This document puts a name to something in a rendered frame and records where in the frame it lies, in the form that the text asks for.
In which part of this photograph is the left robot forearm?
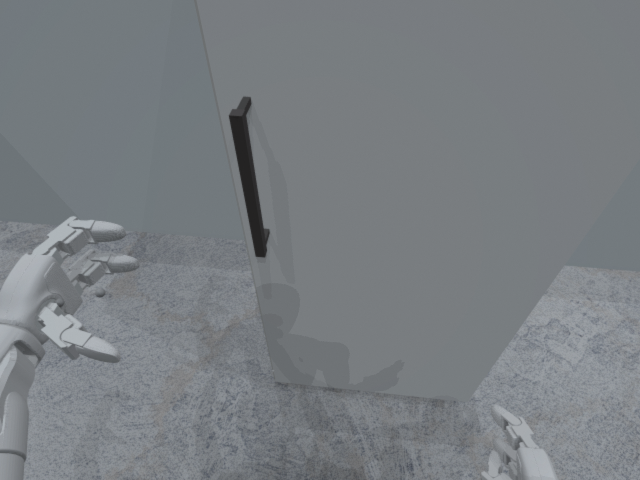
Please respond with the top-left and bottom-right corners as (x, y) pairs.
(0, 323), (45, 480)

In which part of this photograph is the fridge door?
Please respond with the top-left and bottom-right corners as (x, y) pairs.
(197, 0), (640, 402)

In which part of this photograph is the right robot hand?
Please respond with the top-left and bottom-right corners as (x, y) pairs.
(481, 404), (558, 480)

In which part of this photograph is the handle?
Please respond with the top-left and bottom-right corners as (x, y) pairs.
(229, 97), (270, 257)

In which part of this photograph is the left robot hand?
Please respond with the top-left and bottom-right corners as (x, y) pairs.
(0, 216), (140, 363)

